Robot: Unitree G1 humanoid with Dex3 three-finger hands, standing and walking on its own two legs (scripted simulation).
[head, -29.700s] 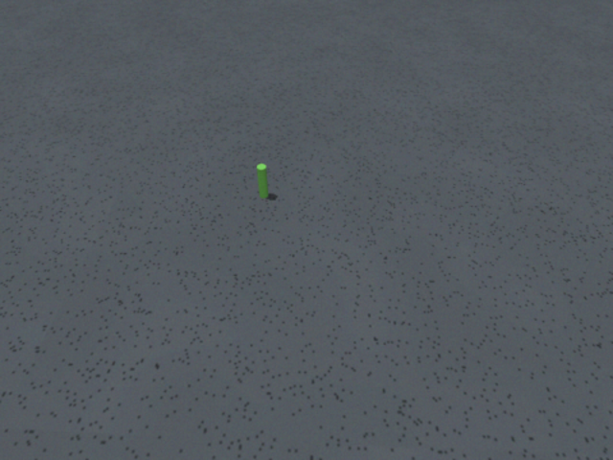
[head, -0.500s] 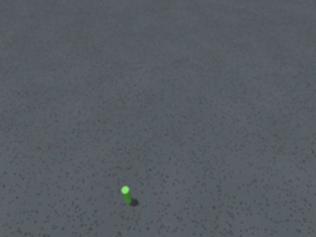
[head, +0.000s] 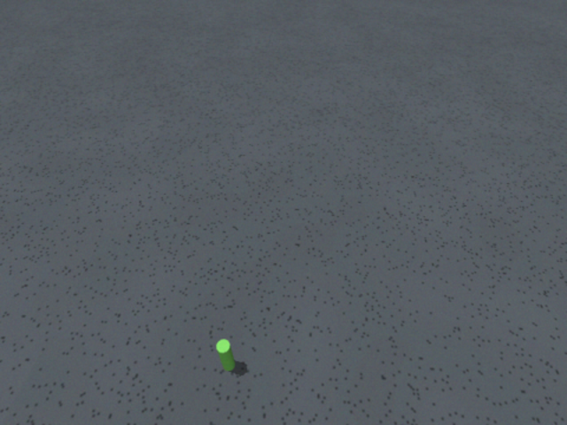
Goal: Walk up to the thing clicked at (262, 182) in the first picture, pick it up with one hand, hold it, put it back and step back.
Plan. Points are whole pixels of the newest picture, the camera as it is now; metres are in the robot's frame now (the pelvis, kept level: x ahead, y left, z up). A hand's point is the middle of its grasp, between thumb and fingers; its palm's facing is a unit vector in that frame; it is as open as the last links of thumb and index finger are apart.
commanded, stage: stand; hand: left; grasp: from the side
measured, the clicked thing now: (226, 355) +0.45 +0.19 -0.70
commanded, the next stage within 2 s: step back in 0.08 s
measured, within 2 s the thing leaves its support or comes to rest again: neither
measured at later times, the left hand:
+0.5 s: hand out of the picture +0.02 +0.26 -0.17, palm faces -0.01 -0.90 -0.43, open 7.4 cm
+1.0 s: hand out of the picture -0.08 +0.29 -0.17, palm faces +0.04 -0.92 -0.40, open 7.4 cm
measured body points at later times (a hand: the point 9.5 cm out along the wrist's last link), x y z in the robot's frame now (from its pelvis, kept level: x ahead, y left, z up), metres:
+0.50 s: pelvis -0.07 -0.02 -0.03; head -0.01 -0.04 +0.41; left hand +0.02 +0.30 -0.14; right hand +0.06 -0.34 -0.16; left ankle -0.04 +0.11 -0.72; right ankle -0.03 -0.13 -0.75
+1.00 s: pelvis -0.18 +0.01 -0.02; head -0.11 +0.03 +0.42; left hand -0.08 +0.34 -0.14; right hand -0.08 -0.29 -0.14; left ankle -0.18 +0.13 -0.75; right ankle -0.20 -0.12 -0.67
